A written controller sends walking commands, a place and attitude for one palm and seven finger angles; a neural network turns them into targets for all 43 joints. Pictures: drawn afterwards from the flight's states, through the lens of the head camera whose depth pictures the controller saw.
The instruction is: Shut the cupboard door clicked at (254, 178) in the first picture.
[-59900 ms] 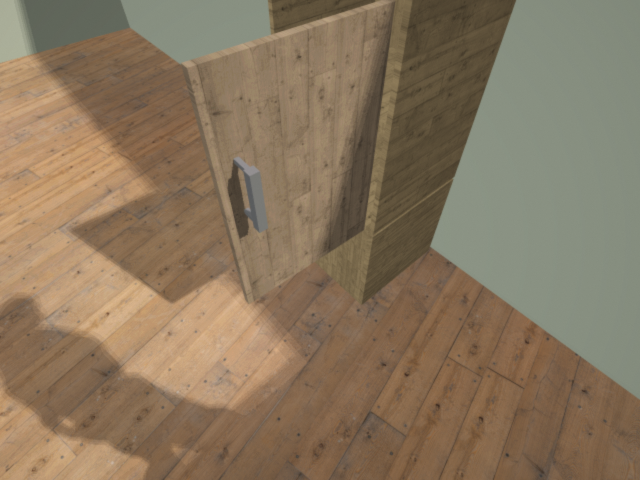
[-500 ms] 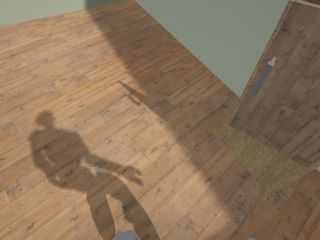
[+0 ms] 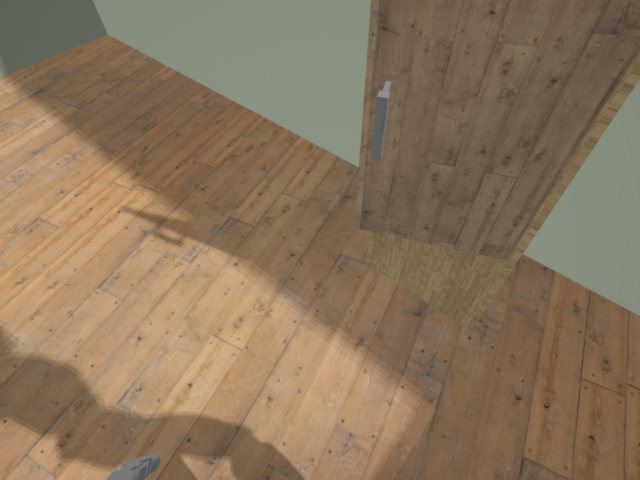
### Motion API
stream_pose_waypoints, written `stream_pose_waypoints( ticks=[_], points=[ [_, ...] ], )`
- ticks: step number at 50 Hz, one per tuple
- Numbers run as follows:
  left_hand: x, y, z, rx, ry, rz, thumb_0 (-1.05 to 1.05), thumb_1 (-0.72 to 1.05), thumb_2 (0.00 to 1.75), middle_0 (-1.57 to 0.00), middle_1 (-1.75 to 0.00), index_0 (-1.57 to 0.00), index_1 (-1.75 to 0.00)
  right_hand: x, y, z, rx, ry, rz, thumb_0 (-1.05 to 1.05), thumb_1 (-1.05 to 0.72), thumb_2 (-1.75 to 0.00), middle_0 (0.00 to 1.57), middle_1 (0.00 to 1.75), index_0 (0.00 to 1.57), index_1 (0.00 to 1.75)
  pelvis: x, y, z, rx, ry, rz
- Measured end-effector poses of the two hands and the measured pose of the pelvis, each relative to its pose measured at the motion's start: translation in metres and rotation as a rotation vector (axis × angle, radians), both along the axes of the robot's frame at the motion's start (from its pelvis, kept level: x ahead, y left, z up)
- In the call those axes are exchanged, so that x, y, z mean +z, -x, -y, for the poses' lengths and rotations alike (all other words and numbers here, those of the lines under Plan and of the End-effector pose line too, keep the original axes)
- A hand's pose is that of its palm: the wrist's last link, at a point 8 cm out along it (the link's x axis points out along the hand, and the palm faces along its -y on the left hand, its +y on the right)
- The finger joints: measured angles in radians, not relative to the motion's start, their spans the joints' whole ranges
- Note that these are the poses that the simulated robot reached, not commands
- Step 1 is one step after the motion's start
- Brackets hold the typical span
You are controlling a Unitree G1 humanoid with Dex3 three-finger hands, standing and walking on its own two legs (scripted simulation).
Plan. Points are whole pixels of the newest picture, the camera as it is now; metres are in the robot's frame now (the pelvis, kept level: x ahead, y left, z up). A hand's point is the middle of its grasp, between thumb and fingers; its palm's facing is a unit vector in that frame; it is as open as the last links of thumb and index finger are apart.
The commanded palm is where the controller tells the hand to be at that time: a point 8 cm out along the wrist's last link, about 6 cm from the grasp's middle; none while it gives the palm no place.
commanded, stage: turn to face it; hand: left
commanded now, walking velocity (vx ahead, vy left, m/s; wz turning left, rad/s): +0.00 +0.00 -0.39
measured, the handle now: (381, 121) +0.71 -0.09 +0.03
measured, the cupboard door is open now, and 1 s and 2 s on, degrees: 24 24 24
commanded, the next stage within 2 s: take the last steps up to it in 0.42 s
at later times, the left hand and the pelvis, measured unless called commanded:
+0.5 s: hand out of the picture +0.11 +0.18 -0.17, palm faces -0.11 -0.98 -0.18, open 7.4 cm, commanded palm none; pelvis +0.03 +0.01 +0.01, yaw -10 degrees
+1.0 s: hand (282, 416) +0.23 +0.08 -0.14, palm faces -0.32 -0.92 -0.21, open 7.4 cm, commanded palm none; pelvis +0.07 -0.07 +0.01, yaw -17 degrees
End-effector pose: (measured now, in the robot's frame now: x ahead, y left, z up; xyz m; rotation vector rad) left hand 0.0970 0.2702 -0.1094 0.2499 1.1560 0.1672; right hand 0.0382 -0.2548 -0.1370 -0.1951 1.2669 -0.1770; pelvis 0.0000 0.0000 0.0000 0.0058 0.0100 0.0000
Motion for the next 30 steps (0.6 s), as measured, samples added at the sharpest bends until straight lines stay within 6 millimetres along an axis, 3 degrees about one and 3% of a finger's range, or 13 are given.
stream_pose_waypoints(
  ticks=[3,6,15,19,24,30],
  points=[
    [0.005,-0.015,0.021,-0.044,-0.016,0.030,0.01,0.91,0.90,-0.20,-0.30,-0.19,-0.30,-0.011,0.014,0.020,-0.050,0.002,-0.051,0.00,-0.90,-0.90,0.20,0.30,0.20,0.30,-0.002,0.000,0.008,-0.022,0.009,0.000],
    [0.012,-0.018,0.038,-0.063,-0.012,0.023,0.00,0.91,0.90,-0.20,-0.30,-0.20,-0.30,-0.003,0.016,0.029,-0.077,0.004,-0.060,0.00,-0.91,-0.90,0.20,0.30,0.19,0.29,0.008,-0.002,0.014,-0.045,-0.005,-0.005],
    [0.002,-0.016,0.067,-0.100,0.062,-0.037,0.01,0.90,0.90,-0.20,-0.30,-0.20,-0.30,0.020,0.001,0.030,-0.119,0.011,0.000,0.00,-0.91,-0.90,0.20,0.30,0.19,0.29,0.019,-0.014,0.021,-0.103,-0.003,-0.020],
    [-0.008,-0.013,0.062,-0.094,0.086,-0.066,0.01,0.90,0.90,-0.20,-0.30,-0.20,-0.30,0.025,-0.012,0.019,-0.127,0.025,0.022,0.00,-0.91,-0.90,0.20,0.30,0.19,0.29,0.017,-0.021,0.013,-0.127,0.008,-0.020],
    [-0.028,-0.013,0.041,-0.085,0.102,-0.115,0.01,0.90,0.90,-0.20,-0.30,-0.20,-0.30,0.027,-0.026,-0.001,-0.133,0.053,0.077,0.00,-0.91,-0.90,0.20,0.30,0.19,0.29,0.008,-0.031,-0.004,-0.162,0.026,-0.020],
    [-0.025,-0.022,0.022,-0.124,0.082,-0.164,0.01,0.91,0.90,-0.20,-0.30,-0.20,-0.30,0.033,-0.017,-0.024,-0.149,0.045,0.071,0.00,-0.91,-0.90,0.20,0.30,0.20,0.30,0.015,-0.035,-0.012,-0.216,0.025,-0.008]
  ],
)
